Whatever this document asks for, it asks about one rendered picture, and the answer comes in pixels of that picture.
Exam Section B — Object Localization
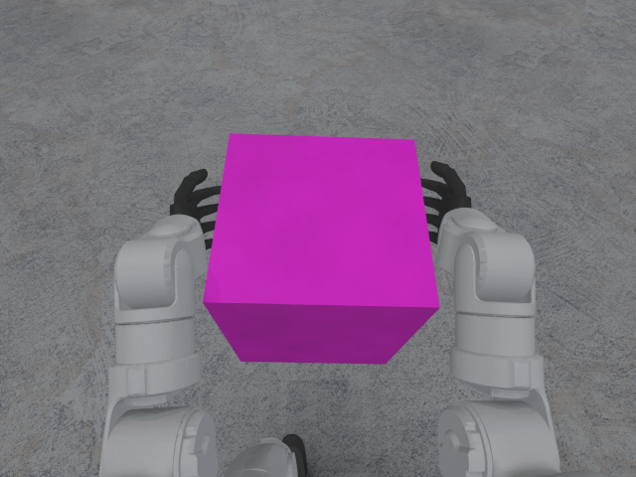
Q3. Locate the right robot upper arm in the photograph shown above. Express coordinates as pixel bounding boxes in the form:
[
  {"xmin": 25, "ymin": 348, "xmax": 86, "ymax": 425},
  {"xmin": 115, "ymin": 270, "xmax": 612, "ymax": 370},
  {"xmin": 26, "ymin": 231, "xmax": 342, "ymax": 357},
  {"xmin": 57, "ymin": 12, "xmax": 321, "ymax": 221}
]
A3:
[{"xmin": 437, "ymin": 400, "xmax": 609, "ymax": 477}]

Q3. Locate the left robot upper arm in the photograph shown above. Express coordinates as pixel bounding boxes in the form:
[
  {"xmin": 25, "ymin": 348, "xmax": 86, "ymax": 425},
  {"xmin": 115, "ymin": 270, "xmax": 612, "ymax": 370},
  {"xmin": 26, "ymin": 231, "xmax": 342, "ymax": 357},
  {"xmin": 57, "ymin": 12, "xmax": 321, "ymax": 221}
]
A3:
[{"xmin": 101, "ymin": 405, "xmax": 218, "ymax": 477}]

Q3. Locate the left robot foot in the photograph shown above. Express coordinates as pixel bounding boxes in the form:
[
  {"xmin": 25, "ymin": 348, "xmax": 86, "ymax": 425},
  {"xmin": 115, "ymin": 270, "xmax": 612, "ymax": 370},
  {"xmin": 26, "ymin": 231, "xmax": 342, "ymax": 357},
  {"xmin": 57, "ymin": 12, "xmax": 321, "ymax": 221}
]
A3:
[{"xmin": 282, "ymin": 434, "xmax": 307, "ymax": 477}]

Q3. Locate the right robot hand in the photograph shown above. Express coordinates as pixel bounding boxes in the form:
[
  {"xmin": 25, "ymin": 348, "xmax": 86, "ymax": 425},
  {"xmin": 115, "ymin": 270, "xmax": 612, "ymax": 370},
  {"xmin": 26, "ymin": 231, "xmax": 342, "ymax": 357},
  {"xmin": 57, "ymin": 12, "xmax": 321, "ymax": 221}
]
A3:
[{"xmin": 420, "ymin": 161, "xmax": 471, "ymax": 244}]

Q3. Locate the left robot thigh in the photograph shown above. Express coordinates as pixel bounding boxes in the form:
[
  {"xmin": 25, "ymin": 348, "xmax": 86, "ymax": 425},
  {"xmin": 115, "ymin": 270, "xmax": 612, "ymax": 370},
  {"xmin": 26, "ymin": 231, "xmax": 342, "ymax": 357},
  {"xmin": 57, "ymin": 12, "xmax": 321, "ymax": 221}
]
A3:
[{"xmin": 222, "ymin": 443, "xmax": 297, "ymax": 477}]

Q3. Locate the right robot forearm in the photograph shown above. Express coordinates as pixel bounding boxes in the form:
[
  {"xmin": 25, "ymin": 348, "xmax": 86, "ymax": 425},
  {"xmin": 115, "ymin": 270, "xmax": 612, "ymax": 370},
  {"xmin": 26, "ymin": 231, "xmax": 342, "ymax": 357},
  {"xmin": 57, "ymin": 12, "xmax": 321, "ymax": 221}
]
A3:
[{"xmin": 437, "ymin": 208, "xmax": 559, "ymax": 463}]

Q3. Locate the carton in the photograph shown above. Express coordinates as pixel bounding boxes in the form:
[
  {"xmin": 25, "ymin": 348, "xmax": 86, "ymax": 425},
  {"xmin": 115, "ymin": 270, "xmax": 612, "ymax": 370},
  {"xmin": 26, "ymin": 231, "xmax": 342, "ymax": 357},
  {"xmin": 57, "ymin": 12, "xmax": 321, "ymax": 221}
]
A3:
[{"xmin": 203, "ymin": 133, "xmax": 440, "ymax": 364}]

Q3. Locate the left robot forearm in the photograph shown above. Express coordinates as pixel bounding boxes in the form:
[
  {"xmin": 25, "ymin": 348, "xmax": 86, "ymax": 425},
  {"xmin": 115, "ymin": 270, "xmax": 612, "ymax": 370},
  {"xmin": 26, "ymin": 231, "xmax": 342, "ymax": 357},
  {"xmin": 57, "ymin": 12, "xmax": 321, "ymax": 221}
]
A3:
[{"xmin": 99, "ymin": 215, "xmax": 208, "ymax": 477}]

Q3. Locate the left robot hand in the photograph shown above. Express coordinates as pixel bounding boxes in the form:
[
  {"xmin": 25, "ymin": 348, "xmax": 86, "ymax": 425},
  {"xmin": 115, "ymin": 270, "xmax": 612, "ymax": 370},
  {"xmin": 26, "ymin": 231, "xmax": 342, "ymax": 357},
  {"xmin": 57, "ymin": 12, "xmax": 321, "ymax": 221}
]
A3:
[{"xmin": 170, "ymin": 169, "xmax": 222, "ymax": 250}]

